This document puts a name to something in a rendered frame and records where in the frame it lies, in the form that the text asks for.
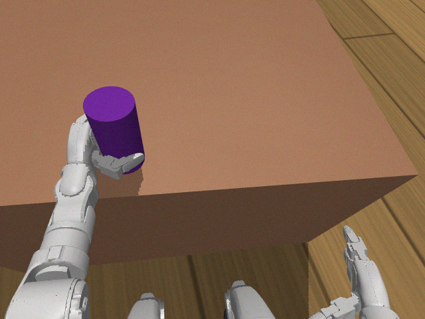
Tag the can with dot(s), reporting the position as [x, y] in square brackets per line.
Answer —
[112, 115]

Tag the right robot arm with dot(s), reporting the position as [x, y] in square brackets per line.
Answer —
[377, 312]

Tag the left robot hand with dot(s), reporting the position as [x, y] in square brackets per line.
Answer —
[82, 147]

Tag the right robot hand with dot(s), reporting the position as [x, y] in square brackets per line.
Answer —
[368, 288]

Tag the left robot arm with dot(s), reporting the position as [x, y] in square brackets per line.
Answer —
[53, 286]

